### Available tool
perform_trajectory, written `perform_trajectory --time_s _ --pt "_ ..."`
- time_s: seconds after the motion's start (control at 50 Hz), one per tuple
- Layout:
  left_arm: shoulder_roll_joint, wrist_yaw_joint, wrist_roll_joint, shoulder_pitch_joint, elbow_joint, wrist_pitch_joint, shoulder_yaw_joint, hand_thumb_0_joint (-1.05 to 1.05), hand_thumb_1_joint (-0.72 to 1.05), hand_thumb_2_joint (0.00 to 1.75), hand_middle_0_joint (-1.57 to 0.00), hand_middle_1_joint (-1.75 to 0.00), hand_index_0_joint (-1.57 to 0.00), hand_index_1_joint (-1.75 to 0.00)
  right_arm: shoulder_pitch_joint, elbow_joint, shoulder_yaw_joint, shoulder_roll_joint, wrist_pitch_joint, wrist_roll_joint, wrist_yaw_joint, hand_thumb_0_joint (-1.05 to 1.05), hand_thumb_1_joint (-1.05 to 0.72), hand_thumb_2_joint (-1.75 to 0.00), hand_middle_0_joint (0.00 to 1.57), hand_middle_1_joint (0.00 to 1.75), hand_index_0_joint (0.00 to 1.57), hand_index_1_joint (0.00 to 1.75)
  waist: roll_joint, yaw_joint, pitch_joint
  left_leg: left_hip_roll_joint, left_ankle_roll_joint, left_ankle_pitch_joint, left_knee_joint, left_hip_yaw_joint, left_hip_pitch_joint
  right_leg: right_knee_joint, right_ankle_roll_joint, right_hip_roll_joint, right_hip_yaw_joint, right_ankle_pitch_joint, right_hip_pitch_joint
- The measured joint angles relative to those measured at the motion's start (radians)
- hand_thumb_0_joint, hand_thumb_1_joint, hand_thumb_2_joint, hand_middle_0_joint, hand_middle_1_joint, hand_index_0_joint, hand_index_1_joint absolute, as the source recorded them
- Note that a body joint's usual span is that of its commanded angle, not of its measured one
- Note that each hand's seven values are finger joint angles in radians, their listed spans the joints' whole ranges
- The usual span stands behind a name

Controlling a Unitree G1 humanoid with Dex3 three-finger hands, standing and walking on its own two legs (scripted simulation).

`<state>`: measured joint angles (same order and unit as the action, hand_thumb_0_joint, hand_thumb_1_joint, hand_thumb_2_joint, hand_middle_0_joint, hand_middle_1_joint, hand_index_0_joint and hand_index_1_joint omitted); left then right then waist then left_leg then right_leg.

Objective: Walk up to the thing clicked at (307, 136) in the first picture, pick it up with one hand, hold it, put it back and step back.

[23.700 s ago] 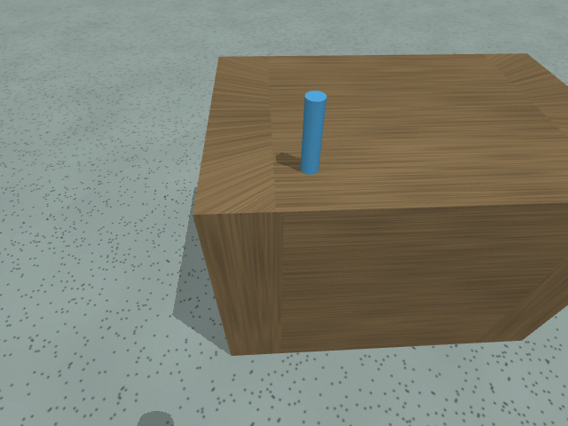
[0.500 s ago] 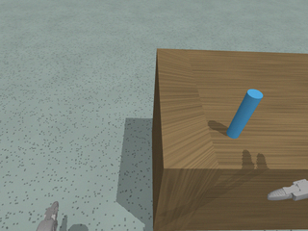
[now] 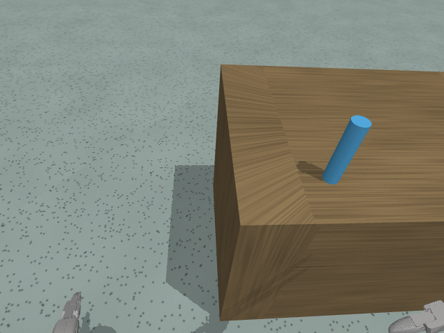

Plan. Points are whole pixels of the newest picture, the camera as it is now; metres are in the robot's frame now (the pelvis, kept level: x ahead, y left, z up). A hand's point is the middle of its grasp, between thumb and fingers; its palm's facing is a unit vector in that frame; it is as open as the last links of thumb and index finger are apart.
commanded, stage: sink last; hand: right
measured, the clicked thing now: (344, 152) +0.48 -0.29 +0.07
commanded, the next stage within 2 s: home in 0.02 s
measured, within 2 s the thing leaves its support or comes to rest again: neither
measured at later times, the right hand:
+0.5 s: hand (370, 296) +0.19 -0.25 +0.01, palm faces +0.22 +0.92 -0.32, open 17.5 cm
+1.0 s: hand (315, 303) +0.21 -0.20 -0.10, palm faces +0.08 +0.97 -0.22, open 17.3 cm
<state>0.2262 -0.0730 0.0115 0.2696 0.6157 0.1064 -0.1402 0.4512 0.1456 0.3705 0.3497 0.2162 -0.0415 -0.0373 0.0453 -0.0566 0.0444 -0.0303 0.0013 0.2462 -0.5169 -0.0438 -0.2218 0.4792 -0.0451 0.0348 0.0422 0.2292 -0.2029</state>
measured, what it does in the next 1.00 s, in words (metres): stands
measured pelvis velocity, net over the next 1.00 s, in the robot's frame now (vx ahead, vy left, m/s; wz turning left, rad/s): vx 0.03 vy -0.02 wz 0.03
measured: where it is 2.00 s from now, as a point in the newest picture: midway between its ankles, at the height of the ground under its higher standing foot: outside the picture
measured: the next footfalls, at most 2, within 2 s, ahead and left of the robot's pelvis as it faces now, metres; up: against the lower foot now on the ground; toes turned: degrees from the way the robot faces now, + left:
none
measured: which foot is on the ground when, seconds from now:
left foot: down 0.00-1.00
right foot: down 0.00-1.00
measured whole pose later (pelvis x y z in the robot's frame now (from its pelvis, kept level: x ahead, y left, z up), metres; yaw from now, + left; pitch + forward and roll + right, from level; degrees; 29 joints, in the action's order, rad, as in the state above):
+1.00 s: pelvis +0.03 -0.02 +0.00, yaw +2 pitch +0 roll +0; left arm 0.20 -0.05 0.00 0.21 0.71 0.05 0.00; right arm 0.20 -0.59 0.04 0.17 0.13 0.00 -0.08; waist -0.01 0.00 0.06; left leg -0.03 0.03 0.24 -0.45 -0.01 -0.21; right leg 0.46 -0.02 0.03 0.00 0.26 -0.20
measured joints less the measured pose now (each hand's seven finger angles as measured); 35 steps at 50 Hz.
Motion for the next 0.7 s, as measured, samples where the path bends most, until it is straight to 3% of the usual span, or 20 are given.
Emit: perform_trajectory --time_s 0.18,0.28,0.4,0.56,0.7 --pt "-0.013 0.011 -0.004 -0.015 -0.005 0.024 0.013 -0.01 -0.47 0.06 -0.06 -0.05 -0.07 -0.05 -0.019 -0.013 0.014 0.007 0.072 0.004 0.007 -0.01 0.53 -0.06 0.06 0.06 0.06 0.06 0.009 0.004 -0.004 -0.007 0.01 -0.021 0.047 0.006 0.042 -0.04 0.006 -0.007 -0.008 -0.016 0.04" --pt "-0.013 0.013 0.009 -0.007 -0.041 0.028 0.044 -0.01 -0.32 0.21 -0.1 -0.12 -0.1 -0.12 -0.022 -0.059 -0.004 -0.013 0.081 0.001 0.013 -0.01 0.53 -0.06 0.06 0.06 0.06 0.06 -0.004 0.007 -0.002 -0.011 0.017 -0.029 0.07 0.014 0.066 -0.061 0.012 -0.011 -0.016 -0.02 0.066" --pt "-0.059 0.034 0.006 -0.047 0.002 0.03 0.099 0.0 0.04 0.49 -0.14 -0.19 -0.14 -0.19 -0.013 -0.133 -0.096 -0.067 0.056 0.008 0.017 -0.01 0.55 -0.05 0.05 0.05 0.06 0.06 -0.027 0.011 0.009 -0.011 0.02 -0.038 0.087 0.021 0.066 -0.067 0.016 -0.012 -0.024 -0.021 0.064" --pt "-0.063 0.032 -0.001 -0.089 0.051 0.021 0.091 0.0 0.59 0.77 -0.18 -0.26 -0.18 -0.26 -0.011 -0.314 -0.232 -0.13 -0.011 0.03 0.018 -0.02 0.57 -0.04 0.05 0.05 0.06 0.05 -0.03 0.035 0.024 -0.016 0.027 -0.04 0.095 0.021 0.056 -0.06 0.023 -0.016 -0.024 -0.015 0.046" --pt "-0.051 0.013 0.003 -0.12 0.072 0.015 0.121 0.01 0.82 0.87 -0.2 -0.29 -0.2 -0.29 -0.105 -0.558 -0.322 -0.157 -0.059 0.043 0.008 -0.02 0.56 -0.04 0.05 0.05 0.06 0.05 -0.048 0.057 0.022 -0.011 0.026 -0.033 0.087 0.022 0.036 -0.048 0.022 -0.012 -0.026 -0.005 0.025"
